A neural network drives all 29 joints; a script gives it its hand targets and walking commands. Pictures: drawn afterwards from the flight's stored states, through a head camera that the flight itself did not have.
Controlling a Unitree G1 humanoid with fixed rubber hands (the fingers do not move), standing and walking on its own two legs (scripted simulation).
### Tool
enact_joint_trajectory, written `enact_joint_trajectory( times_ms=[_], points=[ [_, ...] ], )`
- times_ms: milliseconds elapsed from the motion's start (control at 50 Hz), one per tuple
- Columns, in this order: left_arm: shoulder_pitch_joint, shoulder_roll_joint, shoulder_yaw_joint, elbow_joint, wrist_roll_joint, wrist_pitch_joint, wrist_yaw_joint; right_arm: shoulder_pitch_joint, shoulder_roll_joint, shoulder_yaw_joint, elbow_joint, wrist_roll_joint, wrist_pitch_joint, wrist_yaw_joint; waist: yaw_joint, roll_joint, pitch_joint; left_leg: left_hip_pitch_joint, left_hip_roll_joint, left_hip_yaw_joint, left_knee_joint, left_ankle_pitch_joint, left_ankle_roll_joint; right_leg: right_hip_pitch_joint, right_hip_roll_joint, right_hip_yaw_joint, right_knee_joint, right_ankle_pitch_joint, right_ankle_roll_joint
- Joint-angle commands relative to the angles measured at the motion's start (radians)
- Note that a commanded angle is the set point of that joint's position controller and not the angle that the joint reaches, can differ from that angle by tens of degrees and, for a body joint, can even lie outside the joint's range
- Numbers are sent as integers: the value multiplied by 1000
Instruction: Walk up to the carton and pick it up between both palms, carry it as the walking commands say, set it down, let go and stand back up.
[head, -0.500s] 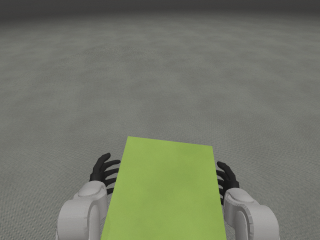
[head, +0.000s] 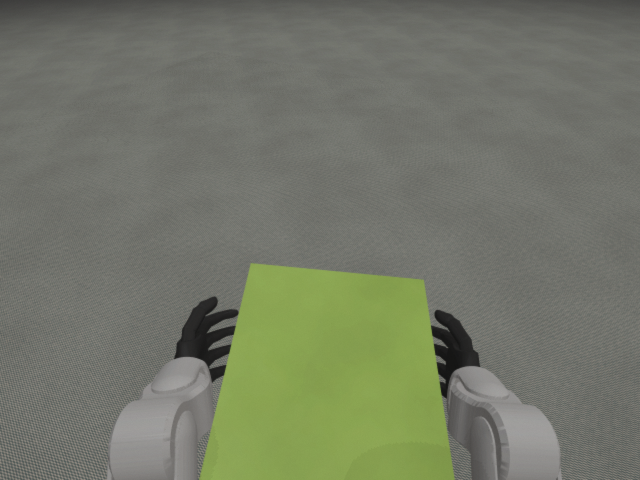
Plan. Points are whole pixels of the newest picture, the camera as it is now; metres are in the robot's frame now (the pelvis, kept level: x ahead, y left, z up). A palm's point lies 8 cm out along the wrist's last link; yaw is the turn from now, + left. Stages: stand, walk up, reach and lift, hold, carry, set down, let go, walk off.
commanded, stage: carry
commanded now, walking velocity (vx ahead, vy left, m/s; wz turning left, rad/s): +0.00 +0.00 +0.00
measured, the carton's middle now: (322, 412) +0.23 +0.00 +0.02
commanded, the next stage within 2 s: none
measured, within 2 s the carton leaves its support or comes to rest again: neither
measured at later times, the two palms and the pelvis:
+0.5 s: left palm (189, 355) +0.26 +0.15 +0.11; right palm (444, 363) +0.25 -0.14 +0.09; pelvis +0.02 +0.01 +0.00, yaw +0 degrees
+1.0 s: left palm (200, 350) +0.27 +0.14 +0.11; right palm (453, 359) +0.26 -0.15 +0.09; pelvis +0.02 +0.00 +0.00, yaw +0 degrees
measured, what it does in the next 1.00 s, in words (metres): stands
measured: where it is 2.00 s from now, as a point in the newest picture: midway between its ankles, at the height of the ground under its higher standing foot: outside the picture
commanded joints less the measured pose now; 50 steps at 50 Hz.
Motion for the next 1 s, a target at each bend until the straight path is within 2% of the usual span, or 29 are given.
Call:
enact_joint_trajectory(
  times_ms=[0, 40, 120, 140, 320, 360, 400, 600, 680, 740, 860, 880, 920, 980],
  points=[
    [-381, -830, -581, -74, -259, -5, -136, -472, 814, 598, -121, 284, -42, 142, 2, -17, -146, -35, 124, -121, -104, 83, -1, 176, -123, 154, -55, 20, -30],
    [-387, -834, -588, -77, -264, -6, -134, -463, 811, 586, -113, 281, -45, 142, 2, 5, -145, -35, 127, -126, -110, 92, 0, 176, -120, 148, -48, 21, -32],
    [-398, -851, -598, -94, -273, -15, -132, -476, 824, 593, -128, 292, -54, 144, 2, 7, -176, 4, 131, -115, -92, 173, -1, 186, -121, 135, -22, 88, -32],
    [-401, -855, -602, -101, -277, -17, -133, -472, 829, 594, -132, 291, -55, 144, 2, -13, -188, 14, 134, -116, -84, 200, 1, 194, -121, 131, -16, 108, -32],
    [-364, -854, -598, -88, -274, -18, -134, -464, 821, 598, -140, 292, -60, 144, 3, -14, -211, 55, 140, -108, -62, 296, 4, 203, -125, 117, 22, 188, -35],
    [-371, -847, -596, -87, -270, -16, -133, -460, 817, 593, -127, 288, -56, 145, 3, -6, -194, 48, 142, -110, -72, 289, 5, 196, -124, 116, 21, 171, -34],
    [-382, -844, -599, -95, -273, -17, -134, -458, 819, 591, -124, 286, -56, 145, 3, -23, -188, 40, 144, -114, -77, 249, 6, 196, -120, 116, 12, 135, -35],
    [-402, -841, -593, -83, -271, -12, -130, -484, 815, 583, -114, 288, -54, 143, 3, 4, -144, 9, 142, -116, -114, 143, 6, 180, -110, 119, -3, 48, -39],
    [-405, -841, -595, -89, -273, -11, -127, -483, 816, 582, -112, 289, -52, 142, 3, -1, -161, 19, 140, -109, -104, 161, 5, 190, -114, 123, -4, 77, -40],
    [-393, -844, -584, -75, -270, -10, -128, -492, 821, 592, -117, 291, -51, 139, 3, -25, -163, 23, 140, -105, -97, 157, 4, 193, -116, 126, -11, 82, -40],
    [-394, -846, -588, -87, -273, -14, -129, -488, 824, 593, -125, 289, -54, 138, 0, -29, -179, 34, 135, -94, -90, 148, -1, 201, -122, 130, -11, 121, -44],
    [-391, -840, -589, -93, -271, -13, -127, -478, 820, 589, -120, 290, -52, 139, 0, -12, -178, 35, 133, -96, -92, 139, 0, 199, -123, 132, -13, 109, -46],
    [-387, -849, -602, -100, -279, -11, -127, -472, 835, 597, -119, 292, -51, 140, -1, -32, -175, 32, 171, -109, -95, 180, -3, 195, -102, 113, -5, 112, -42],
    [-380, -848, -609, -105, -289, -4, -127, -478, 827, 599, -138, 292, -47, 138, 1, -13, -147, 16, 213, -130, -100, 217, -2, 175, -86, 94, 15, 111, -38]
  ],
)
